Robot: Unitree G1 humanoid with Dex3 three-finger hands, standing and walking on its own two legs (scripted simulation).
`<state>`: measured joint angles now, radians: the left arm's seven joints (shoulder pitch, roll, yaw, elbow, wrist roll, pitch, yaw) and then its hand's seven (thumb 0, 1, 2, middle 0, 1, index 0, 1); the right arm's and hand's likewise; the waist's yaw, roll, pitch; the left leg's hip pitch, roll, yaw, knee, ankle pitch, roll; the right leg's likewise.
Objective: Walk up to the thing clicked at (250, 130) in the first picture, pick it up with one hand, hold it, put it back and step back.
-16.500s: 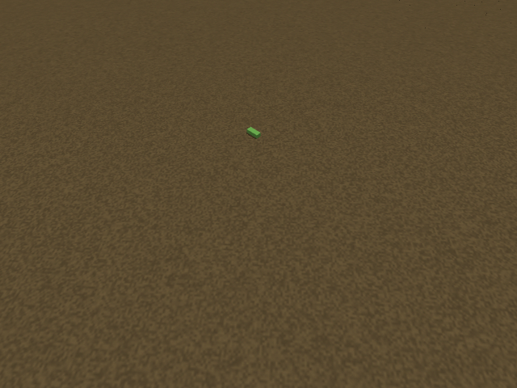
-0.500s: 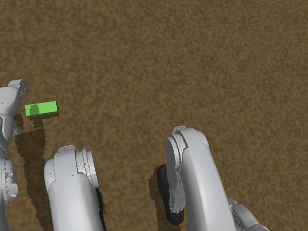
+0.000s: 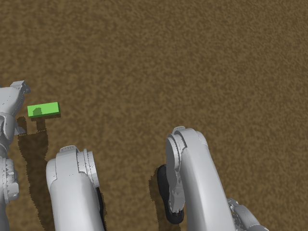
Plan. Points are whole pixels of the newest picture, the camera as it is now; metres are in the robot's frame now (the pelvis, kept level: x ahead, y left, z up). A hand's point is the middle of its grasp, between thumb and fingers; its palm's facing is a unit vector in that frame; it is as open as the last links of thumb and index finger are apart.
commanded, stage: rise first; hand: left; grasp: from above
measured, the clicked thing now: (44, 109) +0.47 +0.29 -0.30
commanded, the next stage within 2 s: approach in 1.60 s
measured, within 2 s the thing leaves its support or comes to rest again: neither
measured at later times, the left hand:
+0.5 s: hand (15, 115) +0.42 +0.32 -0.18, palm faces -0.45 -0.08 -0.89, open 11.9 cm
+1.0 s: hand (14, 116) +0.42 +0.32 -0.18, palm faces -0.45 -0.09 -0.89, open 11.7 cm
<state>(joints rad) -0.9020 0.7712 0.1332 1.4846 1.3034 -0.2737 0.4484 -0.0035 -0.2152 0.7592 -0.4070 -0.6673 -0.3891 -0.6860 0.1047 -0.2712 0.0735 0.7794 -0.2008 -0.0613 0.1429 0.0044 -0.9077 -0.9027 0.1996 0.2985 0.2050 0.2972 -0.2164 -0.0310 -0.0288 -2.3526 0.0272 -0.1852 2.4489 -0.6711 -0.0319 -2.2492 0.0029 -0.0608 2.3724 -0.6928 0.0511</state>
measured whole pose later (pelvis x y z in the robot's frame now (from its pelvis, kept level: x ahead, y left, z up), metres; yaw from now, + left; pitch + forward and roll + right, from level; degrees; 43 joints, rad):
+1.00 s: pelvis +0.00 +0.00 +0.00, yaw +0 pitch +32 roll -9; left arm -0.90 0.77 0.13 1.51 1.31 -0.28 0.48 0.00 -0.13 0.69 -0.47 -0.58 -0.46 -0.60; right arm 0.10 -0.27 0.07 0.79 -0.21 -0.08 0.17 0.00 -0.90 -0.90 0.20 0.30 0.20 0.30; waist -0.22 -0.04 -0.03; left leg -2.36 0.02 -0.19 2.47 -0.67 -0.03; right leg -2.26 0.01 -0.06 2.39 -0.69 0.06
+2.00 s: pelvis +0.00 +0.00 +0.00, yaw -1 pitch +33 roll -9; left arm -0.98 0.70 0.04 1.52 1.30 -0.22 0.51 0.00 -0.18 0.73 -0.44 -0.63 -0.42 -0.65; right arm 0.11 -0.27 0.09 0.78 -0.21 -0.11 0.18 0.00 -0.90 -0.90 0.20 0.30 0.20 0.30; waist -0.25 -0.03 -0.05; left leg -2.37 0.02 -0.19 2.46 -0.68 -0.03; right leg -2.27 0.01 -0.06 2.38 -0.70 0.05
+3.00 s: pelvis +0.00 +0.00 -0.02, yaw -3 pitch +30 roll -10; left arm -1.04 0.85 0.14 1.75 1.31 -0.20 0.63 0.00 -0.11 0.66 -0.46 -0.58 -0.44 -0.59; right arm 0.10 -0.30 0.20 0.73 -0.28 -0.18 0.23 0.00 -0.90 -0.90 0.20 0.30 0.20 0.30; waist -0.35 -0.08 0.09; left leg -2.38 0.03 -0.24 2.54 -0.70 -0.04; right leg -2.28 0.04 -0.09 2.42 -0.68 0.07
